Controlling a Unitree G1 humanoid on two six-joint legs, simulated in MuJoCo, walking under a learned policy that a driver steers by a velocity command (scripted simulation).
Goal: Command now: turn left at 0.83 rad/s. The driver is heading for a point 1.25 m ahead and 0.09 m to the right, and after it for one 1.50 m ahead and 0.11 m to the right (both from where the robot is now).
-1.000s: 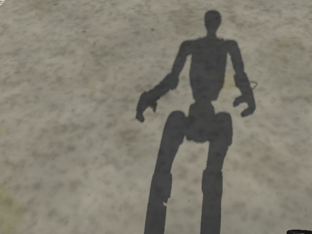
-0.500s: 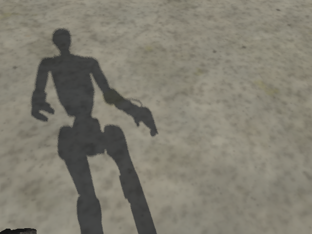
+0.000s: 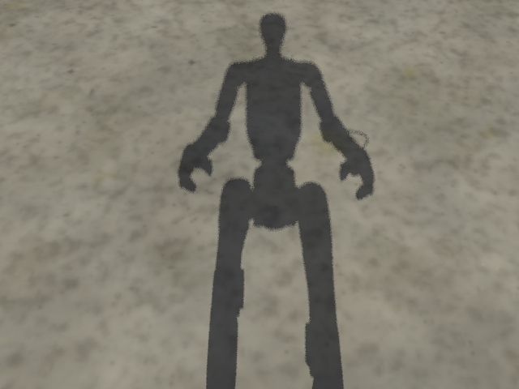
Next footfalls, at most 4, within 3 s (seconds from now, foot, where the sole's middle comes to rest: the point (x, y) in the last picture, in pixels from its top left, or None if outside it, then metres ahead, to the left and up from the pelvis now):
0.10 left None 0.06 0.14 -0.77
0.82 right None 0.27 -0.17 -0.77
1.28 left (354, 283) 0.70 -0.23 -0.77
1.68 right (398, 167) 1.12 -0.42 -0.77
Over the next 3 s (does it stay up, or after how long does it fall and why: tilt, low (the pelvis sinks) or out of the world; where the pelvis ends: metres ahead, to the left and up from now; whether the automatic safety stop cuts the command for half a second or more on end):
stays up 1.61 0.04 -0.01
